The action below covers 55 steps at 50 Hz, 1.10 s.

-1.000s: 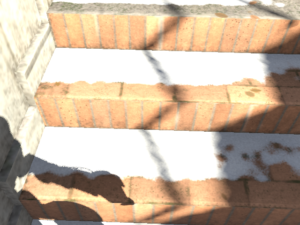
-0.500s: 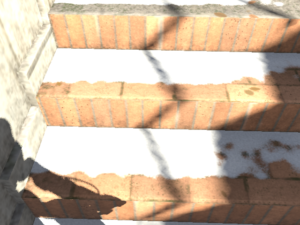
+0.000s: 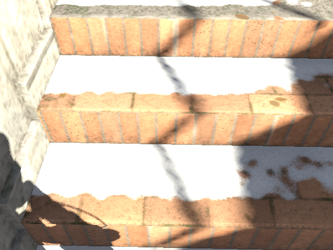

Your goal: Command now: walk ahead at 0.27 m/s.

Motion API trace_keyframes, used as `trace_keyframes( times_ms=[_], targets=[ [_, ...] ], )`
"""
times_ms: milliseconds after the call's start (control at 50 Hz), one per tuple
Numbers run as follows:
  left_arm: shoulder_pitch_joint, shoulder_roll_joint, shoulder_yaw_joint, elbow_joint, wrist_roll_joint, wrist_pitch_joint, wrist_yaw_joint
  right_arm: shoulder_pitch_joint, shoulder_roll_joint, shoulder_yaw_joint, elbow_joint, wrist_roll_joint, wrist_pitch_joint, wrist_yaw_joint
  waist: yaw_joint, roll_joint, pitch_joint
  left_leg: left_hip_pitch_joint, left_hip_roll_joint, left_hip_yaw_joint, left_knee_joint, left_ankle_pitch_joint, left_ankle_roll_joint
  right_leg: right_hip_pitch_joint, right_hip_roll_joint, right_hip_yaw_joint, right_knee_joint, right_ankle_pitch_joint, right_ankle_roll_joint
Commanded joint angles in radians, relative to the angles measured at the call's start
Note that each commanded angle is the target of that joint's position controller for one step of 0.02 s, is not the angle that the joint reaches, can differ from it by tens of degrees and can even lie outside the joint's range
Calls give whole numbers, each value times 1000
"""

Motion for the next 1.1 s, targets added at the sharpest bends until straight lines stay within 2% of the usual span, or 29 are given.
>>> trace_keyframes(
  times_ms=[20,80,120,160,180,220,260,320,400,420,440,460,480,500,520,540,560,580,600,620,660,700,760,780,820,840,880,940,1100],
  targets=[
    [36,93,28,-53,52,-13,44,58,-169,-46,-53,-51,-9,-48,-25,95,110,1,198,-319,-293,-498,224,-226,-21,54,-26,-205,-118],
    [56,45,31,-83,33,-37,76,53,-137,-40,-57,-1,-10,-85,4,130,50,19,289,-408,-401,-262,279,-83,-11,-37,34,88,-94],
    [124,23,31,-76,6,-55,68,-89,-125,-37,-72,-12,24,-74,69,71,47,-107,183,-196,-280,33,210,152,13,-57,-154,206,-98],
    [373,146,64,11,4,-72,46,-14,-12,-15,-59,-21,47,-45,81,-188,5,-300,-68,91,235,4,22,382,-212,298,-272,657,-281],
    [430,168,69,11,20,-69,28,-3,-32,-24,-39,-6,28,-46,133,-241,47,-482,-72,42,578,-206,-5,413,-378,427,-297,821,-379],
    [455,180,70,37,74,-54,11,-58,-25,-35,-51,18,-10,-60,144,-185,64,-762,-87,-129,1358,-310,62,437,-424,391,-269,871,-397],
    [261,7,7,2,108,-23,20,-145,11,-33,-120,24,-29,-62,77,-64,55,-895,-77,-179,1525,-233,161,379,-380,267,-272,754,-302],
    [11,-35,-38,-81,54,-26,19,-88,50,-5,-150,12,12,-29,-53,-24,10,-692,8,-113,1442,-164,121,113,-241,50,-324,634,-172],
    [-89,113,-13,-154,41,-78,59,-108,-3,32,-192,14,13,-1,-69,4,-15,-436,99,-52,1019,-34,18,-54,-166,-55,-279,859,-97],
    [-191,150,-9,-195,20,-80,60,-105,-4,37,-184,-6,13,19,-122,7,-34,-160,110,-2,665,138,-9,-251,-102,-105,-249,986,-84],
    [-21,209,17,-111,-47,-71,53,-322,0,41,-261,-2,35,12,-72,-113,37,-264,20,93,450,-329,-95,-197,-173,41,-271,886,-167],
    [156,209,17,-67,-8,-50,40,-277,-13,47,-210,5,38,9,-17,36,-83,-260,-34,123,428,-202,-76,82,-87,-15,-115,1088,-141],
    [199,275,50,-76,55,-31,53,-177,-113,10,-137,-25,20,-2,31,-10,-147,-180,-43,135,312,148,-66,211,-62,-23,8,1272,-137],
    [199,219,49,-90,106,-17,47,-110,-216,-24,-91,-12,15,-1,35,13,-210,20,4,83,252,590,-9,142,-44,-12,76,1306,-99],
    [-32,201,45,-140,11,-5,41,-53,-94,-10,-61,24,23,-33,-112,-144,-2,-78,-53,58,-330,629,-54,196,-144,89,95,1346,-181],
    [98,132,41,-86,-4,22,36,-59,-58,-9,-32,35,29,-71,-68,-51,90,93,-93,80,-620,672,-52,176,-155,142,85,1015,-181],
    [313,86,52,74,7,56,-5,-2,13,-4,4,-50,32,-101,-33,-101,124,383,-50,57,-595,726,5,-7,-118,77,194,667,-148],
    [264,-11,19,13,2,50,-52,218,-44,-20,55,-57,25,-87,-42,125,-85,742,185,-91,-194,1679,227,-325,-2,-32,678,111,-43],
    [150,-62,9,-95,-1,43,-68,276,-69,-16,96,-60,6,-46,-19,250,-185,724,389,-186,-90,1921,364,-473,42,28,1167,-245,-5],
    [-5,-43,8,-154,-20,54,-56,258,-84,-25,100,-106,-24,-28,-44,228,-190,703,407,-154,-104,1650,345,-686,44,74,1456,-334,-28],
    [-199,35,24,-250,-25,39,10,101,-26,7,57,-72,-63,-3,-40,110,-66,583,327,-84,-182,1137,247,-979,16,73,1633,-444,-66],
    [-311,9,-8,-378,-42,43,61,-158,-28,26,0,-43,-72,15,68,70,10,264,306,-71,-346,818,219,-895,-58,120,1539,-579,-61],
    [-161,82,-17,-360,-35,67,53,-389,-131,23,-124,-39,-100,13,211,-74,-70,-140,154,74,-348,614,115,-416,-160,88,1046,-187,-4],
    [-187,96,-18,-370,-10,61,42,-348,-232,-2,-132,-2,-100,14,217,-61,-58,-189,117,66,-343,499,116,-334,-136,-18,729,-261,78],
    [-220,55,-56,-248,12,69,-6,-16,-241,-4,-27,88,-54,46,49,42,36,-57,169,-48,-335,354,180,-482,-36,-147,572,-529,133],
    [-211,135,-47,-202,19,49,16,270,-241,-20,11,13,-35,41,-95,5,-56,210,157,-80,-262,577,158,-597,-68,-8,738,-68,38],
    [-317,95,-56,-209,19,10,-4,252,-155,-1,16,-27,-40,31,-63,52,-89,404,145,-16,-176,784,127,-785,-100,16,765,-157,-10],
    [-311,81,-76,-180,-16,0,-41,172,-105,30,-13,32,-44,30,-7,-10,-91,151,43,70,-225,401,18,-495,-102,93,665,-63,-47],
    [-346,149,-64,-155,-22,-12,-35,164,-113,62,-25,34,-43,-4,3,-123,-87,79,-21,90,-292,145,-50,-392,-143,197,599,61,-70]
  ],
)
Next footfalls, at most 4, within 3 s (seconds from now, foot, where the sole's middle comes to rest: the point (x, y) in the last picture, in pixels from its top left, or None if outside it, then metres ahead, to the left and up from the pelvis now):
0.42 left None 0.07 0.12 -0.59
0.56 left None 0.03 0.12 -0.77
0.80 right None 0.15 -0.14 -0.60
2.86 left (130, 184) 0.62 0.15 -0.44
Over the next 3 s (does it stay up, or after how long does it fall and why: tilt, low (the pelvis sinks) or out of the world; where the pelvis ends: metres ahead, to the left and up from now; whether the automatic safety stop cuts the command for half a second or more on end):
stays up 0.50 0.06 0.23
